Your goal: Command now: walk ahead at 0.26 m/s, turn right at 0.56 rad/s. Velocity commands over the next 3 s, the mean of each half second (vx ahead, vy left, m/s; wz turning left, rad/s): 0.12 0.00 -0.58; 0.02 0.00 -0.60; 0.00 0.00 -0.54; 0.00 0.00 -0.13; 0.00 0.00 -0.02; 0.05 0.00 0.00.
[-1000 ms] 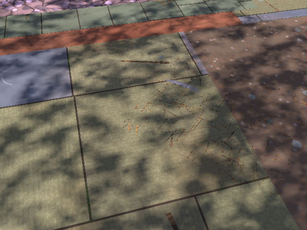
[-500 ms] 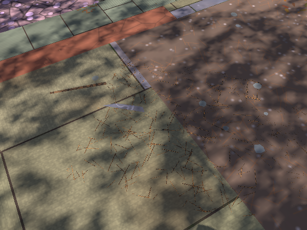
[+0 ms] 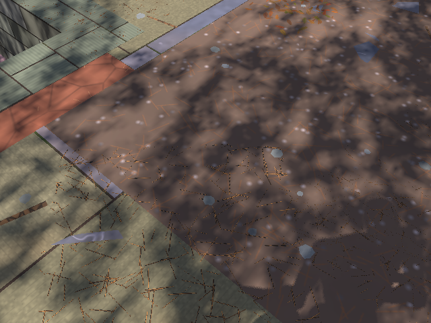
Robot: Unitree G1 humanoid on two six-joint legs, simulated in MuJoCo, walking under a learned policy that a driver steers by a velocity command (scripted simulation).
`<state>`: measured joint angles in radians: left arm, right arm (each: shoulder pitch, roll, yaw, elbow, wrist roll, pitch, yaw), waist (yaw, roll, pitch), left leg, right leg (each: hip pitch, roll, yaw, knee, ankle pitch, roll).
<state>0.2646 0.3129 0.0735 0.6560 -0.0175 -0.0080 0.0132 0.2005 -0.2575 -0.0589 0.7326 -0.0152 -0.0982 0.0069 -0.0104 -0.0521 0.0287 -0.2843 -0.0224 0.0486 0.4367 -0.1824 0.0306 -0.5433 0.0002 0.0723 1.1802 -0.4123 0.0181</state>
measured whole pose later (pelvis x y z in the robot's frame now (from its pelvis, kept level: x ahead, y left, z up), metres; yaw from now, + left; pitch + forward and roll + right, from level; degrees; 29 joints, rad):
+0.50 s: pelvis +0.12 -0.04 +0.00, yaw -17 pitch +3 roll +1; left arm 0.18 0.30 0.07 0.56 0.00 0.02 0.01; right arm 0.08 -0.31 -0.05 0.75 0.00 0.00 -0.02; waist 0.01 0.02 0.06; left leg -0.54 0.01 -0.05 1.02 -0.43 -0.07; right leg -0.41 0.06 0.08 0.47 -0.11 -0.05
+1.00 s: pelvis +0.14 +0.00 +0.00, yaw -35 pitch +1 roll -1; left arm 0.21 0.32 0.09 0.60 -0.02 0.07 0.01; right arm 0.16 -0.26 -0.06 0.71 -0.01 0.02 -0.04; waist -0.02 -0.03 0.05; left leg -0.24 0.06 0.09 0.44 -0.22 0.00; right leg -0.48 -0.02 0.03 0.95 -0.40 0.09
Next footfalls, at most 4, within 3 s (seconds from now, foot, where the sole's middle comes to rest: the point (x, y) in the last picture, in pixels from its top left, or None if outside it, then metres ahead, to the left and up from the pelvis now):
0.30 right None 0.20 -0.15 -0.78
0.70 left None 0.24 0.08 -0.78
1.12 right None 0.07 -0.14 -0.78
1.58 left None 0.25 0.01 -0.78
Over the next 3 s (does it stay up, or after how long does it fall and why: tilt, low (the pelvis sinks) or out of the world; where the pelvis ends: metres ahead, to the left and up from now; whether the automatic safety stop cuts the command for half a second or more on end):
stays up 0.17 -0.03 0.00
